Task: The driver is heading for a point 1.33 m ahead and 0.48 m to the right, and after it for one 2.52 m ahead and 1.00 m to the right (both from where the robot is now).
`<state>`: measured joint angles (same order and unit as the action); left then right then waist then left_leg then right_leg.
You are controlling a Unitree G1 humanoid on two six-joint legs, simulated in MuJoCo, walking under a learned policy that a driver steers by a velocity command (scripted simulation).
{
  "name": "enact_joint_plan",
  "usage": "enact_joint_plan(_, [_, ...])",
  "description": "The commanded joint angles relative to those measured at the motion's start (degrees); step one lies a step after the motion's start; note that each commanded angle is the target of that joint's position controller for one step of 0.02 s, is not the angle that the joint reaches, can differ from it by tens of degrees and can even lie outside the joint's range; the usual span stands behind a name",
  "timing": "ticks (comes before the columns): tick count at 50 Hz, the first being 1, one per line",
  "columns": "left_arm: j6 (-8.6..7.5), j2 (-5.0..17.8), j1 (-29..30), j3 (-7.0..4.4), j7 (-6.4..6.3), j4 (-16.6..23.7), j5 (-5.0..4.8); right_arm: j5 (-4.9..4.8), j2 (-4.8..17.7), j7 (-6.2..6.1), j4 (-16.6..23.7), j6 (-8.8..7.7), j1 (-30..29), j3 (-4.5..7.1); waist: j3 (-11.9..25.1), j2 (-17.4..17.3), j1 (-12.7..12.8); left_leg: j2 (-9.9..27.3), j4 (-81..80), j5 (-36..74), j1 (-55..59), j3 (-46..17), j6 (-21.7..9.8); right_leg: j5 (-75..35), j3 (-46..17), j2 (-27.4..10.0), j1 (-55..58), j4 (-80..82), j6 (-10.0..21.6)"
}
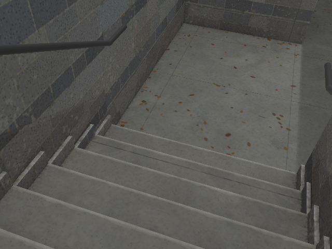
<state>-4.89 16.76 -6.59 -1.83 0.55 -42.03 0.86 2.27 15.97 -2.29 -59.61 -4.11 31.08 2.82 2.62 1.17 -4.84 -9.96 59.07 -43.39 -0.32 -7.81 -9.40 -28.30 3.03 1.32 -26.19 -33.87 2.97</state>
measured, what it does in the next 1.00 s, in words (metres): goes down, turning right: right foot 0.15 m lower, then left foot 0.15 m lower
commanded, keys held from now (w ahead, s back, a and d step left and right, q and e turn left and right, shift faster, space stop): w+e+shift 0.94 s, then w+q+shift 0.06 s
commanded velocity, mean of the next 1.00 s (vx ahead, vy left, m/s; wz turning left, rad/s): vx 1.00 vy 0.00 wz -0.75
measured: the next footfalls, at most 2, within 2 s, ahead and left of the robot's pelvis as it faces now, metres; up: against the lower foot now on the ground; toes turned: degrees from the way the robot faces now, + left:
right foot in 0.04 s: +0.12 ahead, -0.08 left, -0.15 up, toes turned -5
left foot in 0.34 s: +0.43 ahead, +0.08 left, -0.30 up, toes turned -12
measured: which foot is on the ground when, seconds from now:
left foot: down 0.00-0.02, up 0.04-0.32, down 0.34-0.64, up 0.66-1.00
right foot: up 0.00-0.02, down 0.04-0.34, up 0.36-0.66, down 0.68-1.00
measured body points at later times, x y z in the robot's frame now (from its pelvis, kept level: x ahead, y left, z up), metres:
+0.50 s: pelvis +0.45 -0.03 -0.26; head +0.44 -0.04 +0.19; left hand +0.58 +0.23 -0.38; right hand +0.40 -0.28 -0.40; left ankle +0.40 +0.09 -0.94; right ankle +0.41 -0.14 -0.88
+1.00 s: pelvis +0.83 -0.21 -0.46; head +0.82 -0.20 -0.01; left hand +1.00 -0.02 -0.61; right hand +0.80 -0.51 -0.54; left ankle +1.02 -0.19 -1.17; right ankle +0.64 -0.14 -1.07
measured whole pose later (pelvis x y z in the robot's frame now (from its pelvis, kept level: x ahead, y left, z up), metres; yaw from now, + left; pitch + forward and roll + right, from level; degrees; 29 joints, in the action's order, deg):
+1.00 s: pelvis +0.83 -0.21 -0.46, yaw -48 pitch -1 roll +0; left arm -1.9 12.1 -26.0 -1.7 -1.4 -53.8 0.6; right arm 1.2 11.7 0.4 -43.0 -4.9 6.0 0.6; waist 1.9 0.0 3.4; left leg 0.4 38.5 19.9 -27.7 -5.9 0.8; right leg 43.2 -7.7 11.6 -10.5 -69.7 9.2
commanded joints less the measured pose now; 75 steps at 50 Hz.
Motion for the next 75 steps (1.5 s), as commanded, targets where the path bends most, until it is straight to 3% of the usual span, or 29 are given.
enact_joint_plan(1, [0.52,7.5,-41.9,-3.51,-2.09,-12.4,0.33,-0.07,8.9,-0.36,5.2,-0.27,-21.5,1.79,-1.0,2.7,26.4,2.0,52.4,48.1,-34.4,4.1,1.8,-4.3,-1.8,-4.7,43.9,14.1,9.7])
enact_joint_plan(2, [1.87,6.8,-42.8,-3.62,-0.49,-14.0,-1.71,1.25,5.4,-0.34,7.8,-0.62,-29.1,1.42,-6.0,6.6,27.7,-3.2,69.4,7.1,-46.9,10.4,1.6,0.4,-10.6,-9.7,43.1,14.0,10.6])
enact_joint_plan(3, [0.79,11.7,-34.4,-3.08,0.13,-12.3,0.24,-2.63,0.6,0.31,14.7,-1.95,-11.2,-0.03,-0.8,13.5,3.5,2.2,53.6,11.4,-68.5,-5.0,2.7,-1.1,-31.7,-20.5,61.3,-1.2,16.6])
enact_joint_plan(4, [0.59,13.7,-27.6,-6.01,-0.98,-10.8,0.69,0.44,4.6,0.43,10.7,-1.97,-11.9,-1.22,0.7,9.4,7.1,9.2,49.2,11.6,-76.0,-1.4,3.3,27.3,-38.9,-26.3,59.5,4.9,20.9])
enact_joint_plan(6, [-2.78,0.8,-26.0,-1.36,-1.6,-11.7,0.69,3.08,8.3,0.56,13.1,-2.07,-29.2,0.33,-14.1,-14.1,6.6,13.6,15.8,23.8,-61.2,-1.7,6.6,40.5,-26.1,-11.7,24.1,8.0,11.5])
enact_joint_plan(9, [-3.63,9.8,-15.0,-3.63,-2.88,-9.6,1.47,1.63,5.4,3.72,9.0,-0.28,-14.9,0.03,-8.0,0.2,-2.2,10.7,9.6,49.5,-12.4,7.8,10.1,34.9,-33.0,-15.9,-17.2,9.4,16.6])
enact_joint_plan(12, [-3.63,3.8,-14.9,-2.07,-1.83,-8.6,-2.96,-0.83,0.8,4.58,11.9,-1.98,-24.9,-2.46,-8.5,-4.7,1.7,9.4,-19.6,76.7,-1.7,10.3,9.9,56.6,-14.6,-0.7,-20.2,-1.3,8.1])
enact_joint_plan(15, [0.9,3.4,-24.2,-2.28,-1.7,-12.6,-0.62,0.1,-0.5,3.59,13.1,-1.61,-21.8,-2.53,-8.6,-2.2,3.7,7.9,-30.2,71.1,6.9,11.9,9.2,54.6,-16.5,0.3,-12.8,-18.5,7.3])
enact_joint_plan(17, [2.23,7.7,-15.3,-3.71,-2.09,-10.6,-1.1,1.29,6.9,2.91,8.1,-1.43,-2.5,0.78,-1.9,-4.0,-9.5,18.3,-34.6,62.4,17.5,-0.6,2.3,56.4,-11.0,3.1,-13.9,-56.7,5.6])
enact_joint_plan(18, [2.01,2.6,-24.8,-2.87,-2.88,-7.2,-4.23,2.02,8.3,3.63,9.6,-2.17,-3.5,0.71,5.6,-10.8,-0.5,31.3,-19.4,83.3,31.4,-8.3,1.9,64.2,-10.3,-0.1,-24.5,-63.5,4.6])
enact_joint_plan(23, [4.31,1.5,-9.8,-3.38,-0.87,-4.0,4.33,-1.2,3.7,2.04,6.0,-3.59,-3.7,1.29,-9.9,-3.2,1.4,35.7,-22.9,64.8,-4.5,-12.9,-1.4,45.4,-10.6,-10.3,-30.0,-42.7,1.8])
enact_joint_plan(29, [3.96,-4.4,-6.1,-1.74,4.6,-2.9,-0.5,-2.51,-0.3,0.54,5.3,-4.68,-15.3,0.29,-10.0,-3.5,9.0,20.5,-19.2,25.9,-39.1,15.7,9.5,-7.0,4.5,-2.6,10.0,-10.1,3.9])
enact_joint_plan(32, [6.75,2.6,-25.5,-3.73,1.88,-9.3,0.11,-2.4,6.0,0.81,5.7,-3.99,-16.5,1.22,1.4,-6.7,17.7,21.7,10.2,68.4,-38.8,22.4,9.3,3.1,16.8,7.6,41.6,-22.6,6.7])
enact_joint_plan(34, [7.74,10.7,-44.4,-6.21,-0.74,-13.9,-0.58,-1.46,5.0,0.7,7.2,-1.75,-31.1,1.27,-1.2,7.8,34.6,12.7,65.1,20.1,-54.4,19.0,9.9,14.4,-0.9,-2.6,53.1,-5.9,17.9])
enact_joint_plan(35, [6.37,14.6,-33.6,-5.4,-0.46,-13.3,0.01,-1.28,0.8,-1.03,12.4,-1.4,-23.0,0.57,-5.7,18.7,19.7,10.8,68.2,1.6,-63.0,14.1,10.6,-22.6,-10.2,-9.0,49.1,-9.4,15.0])
enact_joint_plan(38, [4.85,6.9,-19.8,-2.48,-0.44,-8.3,-1.66,4.4,4.1,-0.13,11.1,-0.93,-12.5,0.93,-6.8,-15.8,5.5,17.1,38.9,13.7,-58.2,4.0,9.4,13.8,-27.8,-9.3,27.0,-1.9,15.8])
enact_joint_plan(40, [2.65,8.7,-11.8,-2.9,-1.5,-4.8,1.18,2.78,5.0,0.43,15.5,0.66,-16.7,0.77,-9.3,-4.8,1.7,17.5,14.6,20.7,-49.0,0.1,14.9,27.2,-45.3,-17.2,3.1,7.1,23.7])
enact_joint_plan(47, [1.48,6.1,-10.9,-1.98,-2.46,-6.2,-0.79,-1.62,-0.6,3.09,18.7,0.21,-22.3,-1.2,-2.4,1.1,4.6,6.4,-17.1,67.2,-6.9,7.3,11.5,42.1,-23.8,3.8,-12.4,-12.5,11.0])
enact_joint_plan(51, [1.73,4.9,2.3,-3.2,-1.46,-5.0,0.58,-1.95,9.0,1.02,2.1,0.1,26.0,4.39,-0.6,-9.9,-22.2,13.0,-32.4,61.3,18.9,6.9,5.3,35.7,-9.0,11.4,-15.9,-82.3,5.0])
enact_joint_plan(53, [0.37,-7.7,-9.4,0.66,-2.75,3.1,-1.4,-0.53,3.8,3.21,7.0,-0.82,6.6,0.53,-3.7,-18.9,1.4,26.8,-20.4,82.7,18.0,-20.2,-0.4,64.6,-12.1,10.4,-43.1,-87.8,6.4])
enact_joint_plan(55, [1.31,-4.8,-5.3,0.06,-2.43,0.7,2.86,-1.32,1.2,3.86,6.4,-1.76,6.3,-0.14,-9.7,0.8,2.4,26.1,-26.3,48.9,1.3,-22.8,-5.1,63.0,-13.7,5.3,-43.1,-77.0,6.8])
enact_joint_plan(56, [1.04,-5.0,-1.2,0.66,-1.88,6.6,4.14,-0.19,10.0,2.61,8.0,-3.52,-0.9,1.71,-9.7,-11.6,7.4,33.9,-34.8,27.3,-5.2,-40.7,-9.5,57.4,-17.2,0.2,-46.6,-63.5,3.6])
enact_joint_plan(57, [1.82,-0.5,10.6,0.65,-1.22,10.5,2.44,1.09,6.1,1.02,11.3,-4.05,-12.3,0.48,-18.5,-4.6,10.6,28.7,-46.3,14.3,-28.5,-40.6,-6.9,45.6,-12.5,-6.0,-35.0,-39.0,-1.8])
enact_joint_plan(60, [4.54,1.5,-6.1,-1.51,1.78,0.7,1.77,-0.92,14.1,1.15,10.5,-3.02,-10.6,3.0,-6.0,-6.9,12.9,19.9,-36.8,25.6,-46.8,-21.8,-5.9,20.7,-6.5,-4.3,10.4,-31.4,-3.8])
enact_joint_plan(62, [3.56,3.9,5.1,-1.56,1.93,2.4,1.7,-3.47,6.9,1.28,10.0,-3.36,-5.6,1.9,-9.6,0.9,7.2,14.1,-27.9,18.2,-30.5,-19.5,-5.4,6.7,-9.4,-5.3,-5.3,-16.9,-2.8])
enact_joint_plan(67, [0.07,-1.3,17.2,-0.6,1.31,5.5,-0.17,-0.6,3.4,1.34,7.9,0.98,5.3,1.45,-9.0,-5.8,-6.5,9.4,-19.9,27.1,-11.0,-18.1,-3.0,12.4,-7.1,-2.8,1.9,14.6,-4.3])
enact_joint_plan(72, [-0.51,7.9,-24.2,-4.46,-0.5,-5.1,3.93,-1.5,4.0,1.79,5.7,1.83,2.1,2.1,5.0,1.1,13.2,3.2,40.5,0.2,-41.7,-8.6,-2.6,15.7,-13.6,-13.9,54.2,-2.4,-0.6])
enact_joint_plan(74, [-0.38,14.5,-26.6,-6.5,0.47,-6.4,1.58,-2.62,1.8,-0.64,10.8,1.47,3.6,0.61,15.3,21.9,10.7,7.3,53.1,4.5,-62.3,0.6,0.9,9.2,-37.7,-33.9,62.0,-3.8,9.3])
enact_joint_plan(75, [-0.26,8.1,-24.2,-5.21,-0.24,-5.6,0.84,1.02,4.6,-0.64,11.0,2.2,-6.2,1.43,5.7,8.9,11.3,12.1,46.2,11.5,-64.0,0.1,2.0,24.6,-37.0,-30.7,49.8,3.2,9.8])
Keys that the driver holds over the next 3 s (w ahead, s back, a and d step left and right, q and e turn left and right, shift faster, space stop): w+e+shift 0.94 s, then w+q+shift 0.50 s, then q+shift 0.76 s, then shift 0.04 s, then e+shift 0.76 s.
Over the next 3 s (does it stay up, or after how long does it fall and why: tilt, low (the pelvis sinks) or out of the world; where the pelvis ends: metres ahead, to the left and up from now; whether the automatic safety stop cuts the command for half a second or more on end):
stays up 1.40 -0.78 -0.81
